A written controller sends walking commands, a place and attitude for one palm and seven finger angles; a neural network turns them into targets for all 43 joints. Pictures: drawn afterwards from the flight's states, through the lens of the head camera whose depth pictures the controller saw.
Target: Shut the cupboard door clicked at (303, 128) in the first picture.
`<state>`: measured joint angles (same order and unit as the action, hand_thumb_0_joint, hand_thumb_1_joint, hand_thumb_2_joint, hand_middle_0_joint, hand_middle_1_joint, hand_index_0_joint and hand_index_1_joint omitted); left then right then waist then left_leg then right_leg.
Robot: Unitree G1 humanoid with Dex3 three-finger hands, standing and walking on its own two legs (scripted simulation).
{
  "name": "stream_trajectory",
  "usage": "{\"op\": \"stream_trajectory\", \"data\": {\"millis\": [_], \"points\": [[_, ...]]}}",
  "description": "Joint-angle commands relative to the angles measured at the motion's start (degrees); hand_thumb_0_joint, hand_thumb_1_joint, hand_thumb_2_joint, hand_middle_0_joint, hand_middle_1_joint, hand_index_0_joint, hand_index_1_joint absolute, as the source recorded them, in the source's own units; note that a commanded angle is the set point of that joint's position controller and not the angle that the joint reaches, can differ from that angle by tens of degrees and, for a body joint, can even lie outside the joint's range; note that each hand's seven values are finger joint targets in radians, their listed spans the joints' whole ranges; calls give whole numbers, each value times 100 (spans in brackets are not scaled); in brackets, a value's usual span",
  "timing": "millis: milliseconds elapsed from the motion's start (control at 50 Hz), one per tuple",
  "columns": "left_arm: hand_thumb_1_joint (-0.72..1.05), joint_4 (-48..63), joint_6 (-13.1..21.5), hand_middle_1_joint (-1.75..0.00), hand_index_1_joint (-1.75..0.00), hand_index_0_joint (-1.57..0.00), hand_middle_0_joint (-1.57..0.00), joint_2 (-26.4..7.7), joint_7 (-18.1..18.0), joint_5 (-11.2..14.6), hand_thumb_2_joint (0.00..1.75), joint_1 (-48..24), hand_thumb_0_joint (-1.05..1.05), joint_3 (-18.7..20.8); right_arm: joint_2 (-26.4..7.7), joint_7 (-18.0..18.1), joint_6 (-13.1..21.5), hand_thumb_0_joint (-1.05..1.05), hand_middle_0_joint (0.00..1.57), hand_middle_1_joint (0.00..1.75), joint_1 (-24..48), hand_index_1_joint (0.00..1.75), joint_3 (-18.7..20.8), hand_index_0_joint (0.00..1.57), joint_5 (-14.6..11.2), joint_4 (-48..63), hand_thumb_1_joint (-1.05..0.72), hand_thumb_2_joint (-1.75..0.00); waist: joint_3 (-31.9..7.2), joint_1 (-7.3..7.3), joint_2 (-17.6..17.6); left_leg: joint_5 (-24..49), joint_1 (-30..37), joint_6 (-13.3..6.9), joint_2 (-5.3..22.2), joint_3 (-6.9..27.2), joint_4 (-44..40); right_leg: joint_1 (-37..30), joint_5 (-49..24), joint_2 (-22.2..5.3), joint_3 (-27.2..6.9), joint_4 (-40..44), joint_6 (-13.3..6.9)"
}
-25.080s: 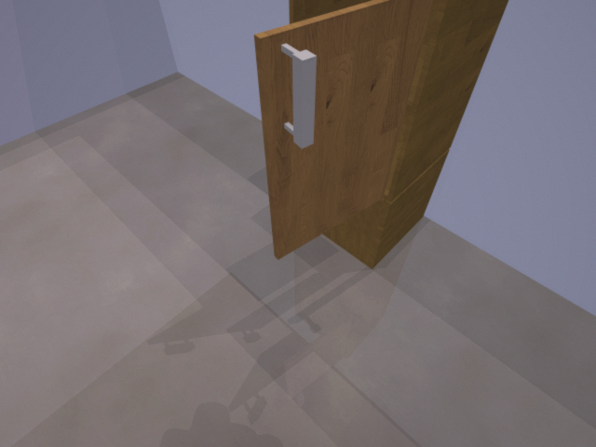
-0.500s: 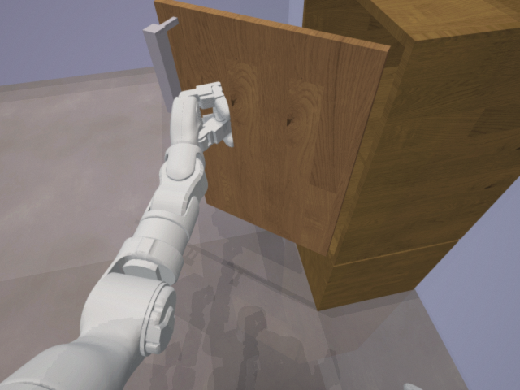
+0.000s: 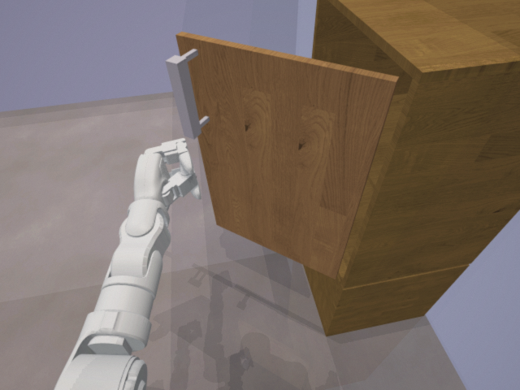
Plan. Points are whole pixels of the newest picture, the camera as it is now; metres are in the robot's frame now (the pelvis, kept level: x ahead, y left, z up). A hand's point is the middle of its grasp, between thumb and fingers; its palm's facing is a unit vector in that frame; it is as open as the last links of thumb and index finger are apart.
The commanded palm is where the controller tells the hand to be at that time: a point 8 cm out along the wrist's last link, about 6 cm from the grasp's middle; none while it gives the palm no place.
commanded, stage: draw the hand back to the body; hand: left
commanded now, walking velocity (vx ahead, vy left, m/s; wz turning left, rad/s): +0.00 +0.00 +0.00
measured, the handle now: (192, 95) +0.62 +0.15 +0.15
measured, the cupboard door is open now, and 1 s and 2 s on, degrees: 50 50 50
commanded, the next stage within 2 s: step back with the hand held close in 1.24 s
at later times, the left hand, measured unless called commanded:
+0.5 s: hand (84, 250) +0.25 +0.21 +0.17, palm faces +0.27 -0.93 -0.26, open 3.6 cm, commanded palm +0.21 +0.26 +0.18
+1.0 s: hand out of the picture +0.16 +0.31 +0.17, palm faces +0.53 -0.74 -0.42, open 7.0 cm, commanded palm +0.12 +0.33 +0.18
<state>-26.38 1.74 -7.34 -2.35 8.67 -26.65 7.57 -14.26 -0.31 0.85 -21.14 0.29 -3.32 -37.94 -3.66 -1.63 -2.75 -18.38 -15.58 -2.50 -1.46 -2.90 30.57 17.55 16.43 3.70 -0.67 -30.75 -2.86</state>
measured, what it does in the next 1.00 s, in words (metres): stands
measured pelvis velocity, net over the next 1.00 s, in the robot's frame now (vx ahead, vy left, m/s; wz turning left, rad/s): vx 0.00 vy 0.02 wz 0.07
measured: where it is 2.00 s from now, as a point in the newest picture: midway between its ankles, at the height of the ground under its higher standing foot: outside the picture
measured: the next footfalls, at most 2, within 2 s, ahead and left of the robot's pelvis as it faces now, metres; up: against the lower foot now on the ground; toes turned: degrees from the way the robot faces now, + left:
none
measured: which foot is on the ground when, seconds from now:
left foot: down 0.00-1.00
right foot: down 0.00-1.00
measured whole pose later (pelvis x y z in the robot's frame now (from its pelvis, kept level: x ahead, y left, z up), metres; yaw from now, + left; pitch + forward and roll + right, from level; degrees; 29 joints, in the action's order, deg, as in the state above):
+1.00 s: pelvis +0.00 +0.02 +0.01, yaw +4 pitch -3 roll -1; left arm 20.8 5.0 -20.0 -6.1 4.2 27.5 20.7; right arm -15.1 3.1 1.8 -11.2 0.2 -1.6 -35.4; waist -0.4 4.1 -4.8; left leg -15.3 -5.8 -3.9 -3.7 0.5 24.4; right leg 5.6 13.6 1.5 2.3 -22.4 -1.2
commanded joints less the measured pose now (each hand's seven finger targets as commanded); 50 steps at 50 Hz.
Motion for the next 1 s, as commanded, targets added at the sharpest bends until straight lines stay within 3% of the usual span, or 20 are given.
{"op": "stream_trajectory", "data": {"millis": [0,60,100,140,160,200,220,280,320,360,400,480,520,600,700,720,760,840,900,980], "points": [[90,3141,162,-150,-150,-130,-130,-791,118,65,90,-2368,0,-151,-553,208,476,0,20,30,1164,30,134,20,-71,1175,-90,-90,-1748,197,45,2321,1126,-58,111,189,-223,-959,-2539,-226,70,354,176],[90,2952,-335,-147,-147,-127,-127,-661,228,52,90,-1258,0,-230,-536,201,423,0,20,30,1373,30,40,20,-98,1159,-90,-90,-1150,241,94,2035,977,-1,91,263,-354,-803,-2239,-233,157,425,158],[90,2754,-809,-141,-141,-122,-122,-610,358,89,90,-733,0,-277,-570,216,285,0,20,30,1479,30,10,20,-130,1197,-90,-90,-793,231,332,1722,842,19,70,302,-438,-776,-1932,-256,187,514,165],[90,2947,-1248,-135,-135,-116,-116,-688,476,203,90,-419,0,-161,-581,242,148,0,20,30,1680,30,-47,20,-166,1298,-90,-90,-689,254,521,1491,782,26,37,343,-495,-790,-1737,-277,202,587,167],[90,3940,-485,-132,-132,-113,-113,-859,294,-188,90,-360,0,-600,-425,236,204,0,20,30,1708,30,-97,20,40,1417,-90,-90,-179,149,451,1391,745,22,19,412,-709,-605,-1538,-375,-2,835,230],[90,3541,-224,-126,-126,-108,-108,-1094,155,-212,90,781,0,-232,-470,226,96,0,20,30,1748,30,-100,20,76,1341,-90,-90,-97,288,779,1255,591,3,62,443,-747,-791,-1435,-405,-25,916,240],[90,4038,-127,-123,-123,-105,-105,-1112,133,-248,90,828,0,-275,-422,216,35,0,20,30,1754,30,-120,20,91,1407,-90,-90,-458,275,696,1450,766,10,86,464,-785,-1065,-1575,-423,-15,844,200],[90,4963,119,-114,-114,-97,-97,-1364,39,-370,90,699,0,-168,-393,223,-25,0,20,30,1789,30,-138,20,135,1460,-90,-90,-833,236,113,1794,1196,37,111,460,-807,-1211,-1782,-390,-1,873,151],[90,5450,195,-108,-108,-92,-92,-1467,-43,-416,90,622,0,-151,-377,243,-8,0,20,30,1827,30,-157,20,165,1456,-90,-90,-803,209,-454,1845,1362,77,136,511,-870,-1205,-1649,-375,7,946,110],[90,5581,253,-102,-102,-86,-86,-1542,-146,-461,90,844,0,-41,-367,264,38,0,20,30,1813,30,-181,20,199,1407,-90,-90,-803,218,-530,1950,1444,114,146,589,-920,-1259,-1606,-340,62,972,77],[90,5532,263,-96,-96,-81,-81,-1686,-206,-489,90,1244,0,127,-400,285,50,0,20,30,1822,30,-192,20,214,1346,-90,-90,-699,259,-394,2051,1412,130,154,613,-961,-1328,-1621,-322,82,1043,61],[90,5292,263,-84,-84,-69,-69,-1557,-208,-457,90,2420,0,258,-392,288,-15,0,20,30,1875,30,-183,20,222,1358,-90,-90,-400,332,134,2065,1266,169,190,623,-1061,-1364,-1612,-309,148,1080,91],[90,5216,272,-78,-78,-64,-64,-1504,-175,-430,90,3069,0,328,-410,269,-56,0,20,30,1879,30,-145,20,211,1376,-90,-90,-193,367,202,2042,1107,189,214,641,-1114,-1413,-1541,-335,147,1096,90],[90,5339,377,-66,-66,-53,-53,-2070,-196,-414,90,3833,0,1071,-486,288,-87,0,20,30,1897,30,-62,20,226,1370,-90,-90,-237,490,457,2005,912,151,195,598,-1074,-1590,-1583,-355,129,1107,117],[90,6101,572,-51,-51,-39,-39,-2625,-305,-387,90,4294,0,1811,-476,340,63,0,20,30,1882,30,-10,20,211,1377,-90,-90,-594,578,-217,2349,908,201,214,599,-927,-1783,-1816,-395,76,1014,129],[90,6327,604,-48,-48,-36,-36,-2532,-324,-388,90,4377,0,1770,-430,345,115,0,20,30,1856,30,-4,20,191,1401,-90,-90,-676,556,-357,2463,931,231,218,615,-914,-1814,-1841,-407,86,981,127],[90,6304,609,-42,-42,-31,-31,-2475,-364,-378,90,4754,0,1814,-426,350,203,0,20,30,1825,30,7,20,176,1353,-90,-90,-381,546,-481,2483,921,273,238,623,-931,-1617,-1710,-383,112,1028,126],[90,6049,616,-30,-30,-20,-20,-2533,-404,-377,90,5225,0,2077,-481,358,312,0,20,30,1750,30,74,20,146,1258,-90,-90,149,529,-278,1986,758,269,257,623,-1017,-1291,-1293,-338,140,1126,121],[90,5864,651,-30,-30,-20,-20,-2129,-370,-427,90,4732,0,1569,-565,364,379,0,20,30,1749,30,113,20,148,1160,-90,-90,554,364,-39,1368,737,180,262,652,-1101,-897,-793,-350,123,1238,144],[90,5931,721,-30,-30,-20,-20,-2242,-444,-476,90,4361,0,1583,-595,414,473,0,20,30,1714,30,140,20,162,1149,-90,-90,263,373,-36,986,852,108,225,683,-1139,-927,-570,-362,111,1190,153]]}}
